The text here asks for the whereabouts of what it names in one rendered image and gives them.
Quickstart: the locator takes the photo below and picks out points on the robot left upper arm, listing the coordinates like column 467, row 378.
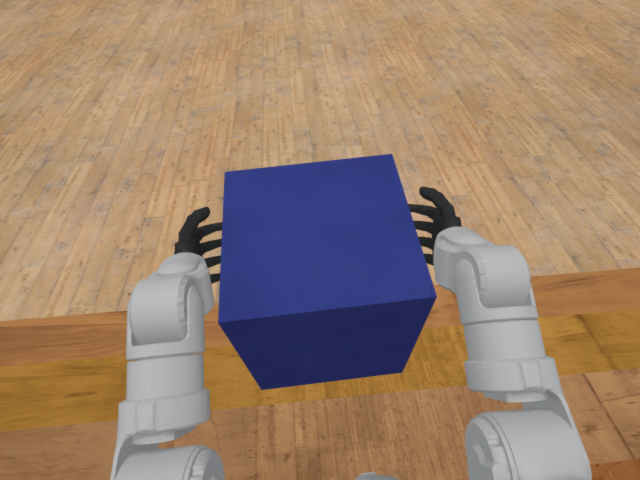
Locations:
column 196, row 462

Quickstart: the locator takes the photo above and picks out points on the right robot hand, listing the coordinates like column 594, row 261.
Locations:
column 443, row 217

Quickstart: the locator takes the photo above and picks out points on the right robot forearm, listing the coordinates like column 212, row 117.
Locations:
column 507, row 359

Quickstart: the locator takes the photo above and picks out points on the carton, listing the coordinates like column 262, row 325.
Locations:
column 322, row 274

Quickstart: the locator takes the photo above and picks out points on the left robot hand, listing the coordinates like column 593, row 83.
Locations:
column 190, row 237

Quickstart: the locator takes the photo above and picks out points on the robot right upper arm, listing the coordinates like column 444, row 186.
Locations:
column 524, row 444

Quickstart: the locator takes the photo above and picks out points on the left robot forearm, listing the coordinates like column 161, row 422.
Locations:
column 165, row 394

